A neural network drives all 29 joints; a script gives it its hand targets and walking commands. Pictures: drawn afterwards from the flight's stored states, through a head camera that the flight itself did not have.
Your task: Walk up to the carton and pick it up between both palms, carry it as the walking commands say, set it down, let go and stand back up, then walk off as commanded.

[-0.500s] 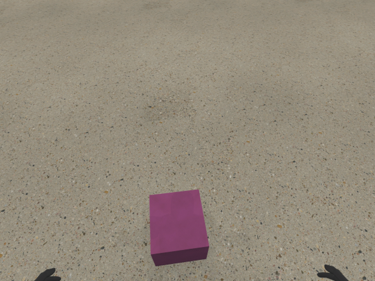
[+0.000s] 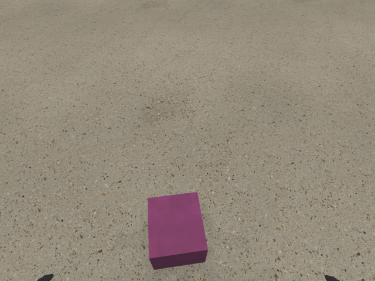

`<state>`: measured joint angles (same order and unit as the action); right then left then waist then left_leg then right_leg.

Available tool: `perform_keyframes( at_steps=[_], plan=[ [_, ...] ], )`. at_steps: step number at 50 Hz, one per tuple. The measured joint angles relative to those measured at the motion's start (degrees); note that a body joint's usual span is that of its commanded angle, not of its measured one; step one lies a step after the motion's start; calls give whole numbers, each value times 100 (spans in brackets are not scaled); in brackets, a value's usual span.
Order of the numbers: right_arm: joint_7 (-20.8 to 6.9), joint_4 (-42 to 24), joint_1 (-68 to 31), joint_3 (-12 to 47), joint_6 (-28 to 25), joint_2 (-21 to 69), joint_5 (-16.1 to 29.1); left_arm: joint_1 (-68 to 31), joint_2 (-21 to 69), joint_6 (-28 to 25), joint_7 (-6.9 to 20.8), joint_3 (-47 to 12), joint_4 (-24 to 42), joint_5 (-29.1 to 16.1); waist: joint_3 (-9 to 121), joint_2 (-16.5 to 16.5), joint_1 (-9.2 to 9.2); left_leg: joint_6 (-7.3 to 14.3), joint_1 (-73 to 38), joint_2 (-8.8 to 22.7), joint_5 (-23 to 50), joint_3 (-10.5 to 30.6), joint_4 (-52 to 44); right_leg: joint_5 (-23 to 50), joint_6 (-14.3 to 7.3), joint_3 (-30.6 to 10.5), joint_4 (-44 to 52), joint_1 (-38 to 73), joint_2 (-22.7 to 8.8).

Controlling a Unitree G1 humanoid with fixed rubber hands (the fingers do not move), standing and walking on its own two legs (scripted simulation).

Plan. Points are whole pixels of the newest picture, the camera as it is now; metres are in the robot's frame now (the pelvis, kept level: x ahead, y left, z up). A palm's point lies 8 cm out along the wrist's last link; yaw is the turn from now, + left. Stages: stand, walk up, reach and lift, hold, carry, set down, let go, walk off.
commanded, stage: walk up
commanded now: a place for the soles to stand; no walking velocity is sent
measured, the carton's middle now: (176, 229) +0.47 +0.06 -0.67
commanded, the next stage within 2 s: reach and lift in 0.38 s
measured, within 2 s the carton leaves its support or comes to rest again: neither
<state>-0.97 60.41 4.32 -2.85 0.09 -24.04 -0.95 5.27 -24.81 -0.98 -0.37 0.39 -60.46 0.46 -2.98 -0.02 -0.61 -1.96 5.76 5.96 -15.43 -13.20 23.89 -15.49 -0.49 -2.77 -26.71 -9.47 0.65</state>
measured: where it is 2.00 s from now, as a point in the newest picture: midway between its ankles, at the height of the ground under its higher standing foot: outside the picture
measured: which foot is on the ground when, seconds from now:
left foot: down 0.00-1.00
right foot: down 0.00-1.00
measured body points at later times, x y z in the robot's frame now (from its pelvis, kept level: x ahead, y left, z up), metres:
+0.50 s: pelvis -0.01 +0.00 -0.01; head +0.07 +0.00 +0.44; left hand +0.16 +0.33 -0.10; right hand +0.17 -0.31 -0.10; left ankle -0.03 +0.13 -0.74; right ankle -0.01 -0.12 -0.74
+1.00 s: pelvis -0.08 +0.02 -0.06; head +0.08 +0.03 +0.36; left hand +0.24 +0.31 -0.14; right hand +0.26 -0.25 -0.14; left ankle -0.03 +0.13 -0.74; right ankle -0.01 -0.12 -0.74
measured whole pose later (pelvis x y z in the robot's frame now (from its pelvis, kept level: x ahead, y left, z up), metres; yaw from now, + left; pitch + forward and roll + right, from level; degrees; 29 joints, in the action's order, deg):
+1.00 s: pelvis -0.08 +0.02 -0.06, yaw +7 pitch +15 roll +0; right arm -5.5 39.7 -24.1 -11.8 18.0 -21.9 2.4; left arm -27.6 -18.8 19.5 0.3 8.3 -40.4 1.2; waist -6.5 -0.4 -3.0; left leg 1.0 48.2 2.5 -18.2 -4.3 51.3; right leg -19.0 1.7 1.9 -51.5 -47.5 -4.0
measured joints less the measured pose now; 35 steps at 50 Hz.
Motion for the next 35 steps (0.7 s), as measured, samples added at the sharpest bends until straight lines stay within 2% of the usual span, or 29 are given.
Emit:
perform_keyframes(
  at_steps=[19, 22, 24, 29, 35],
  plan=[
    [14, -281, 16, -42, 66, 24, 13, 58, 8, 31, -35, 1, 281, 9, -18, -2, -4, -6, 28, 18, -234, -7, 250, -225, 4, -17, -244, -35, -3],
    [-56, -1649, 293, -357, 428, 128, -152, -52, 246, 442, 211, 525, 1333, 345, -169, -23, -100, 16, 486, -123, -75, 457, 480, -287, 56, 221, -418, -323, -119],
    [-111, -2140, 154, -567, 687, 218, -274, -294, 410, 748, 294, 761, 1884, 633, -359, -22, -103, 41, 759, -204, -118, 598, 552, -264, 81, 337, -495, -547, -203],
    [-108, -2470, -332, -874, 1032, 425, -261, -654, 427, 1138, 435, 975, 2305, 750, -476, 39, -188, 93, 1568, -296, 14, 841, 750, -110, 100, 557, -600, -1203, -306],
    [-293, -2555, -577, -917, 1052, 471, 62, -986, 364, 1273, 381, 815, 2603, 438, -320, 64, -221, 129, 2488, -278, -99, 993, 1414, -161, 127, 665, -1065, -1974, -322]
  ],
)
